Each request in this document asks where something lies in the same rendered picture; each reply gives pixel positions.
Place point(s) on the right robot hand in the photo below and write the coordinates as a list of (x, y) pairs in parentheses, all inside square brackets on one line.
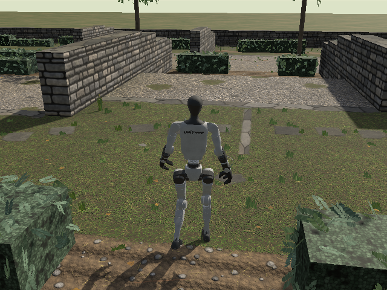
[(227, 175)]

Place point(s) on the left robot foot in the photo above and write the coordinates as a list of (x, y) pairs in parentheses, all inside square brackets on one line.
[(175, 245)]

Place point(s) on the right robot upper arm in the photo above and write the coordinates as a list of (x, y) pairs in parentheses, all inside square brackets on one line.
[(213, 128)]

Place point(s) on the robot right forearm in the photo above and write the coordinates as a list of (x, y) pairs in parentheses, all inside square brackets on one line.
[(224, 162)]

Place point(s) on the left robot upper arm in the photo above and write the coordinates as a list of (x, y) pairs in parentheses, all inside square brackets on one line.
[(175, 127)]

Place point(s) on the robot torso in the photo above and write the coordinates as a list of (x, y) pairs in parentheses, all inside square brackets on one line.
[(193, 147)]

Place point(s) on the robot left forearm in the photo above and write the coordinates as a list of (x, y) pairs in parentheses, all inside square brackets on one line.
[(164, 156)]

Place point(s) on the left robot hand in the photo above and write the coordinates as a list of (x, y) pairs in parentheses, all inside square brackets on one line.
[(164, 167)]

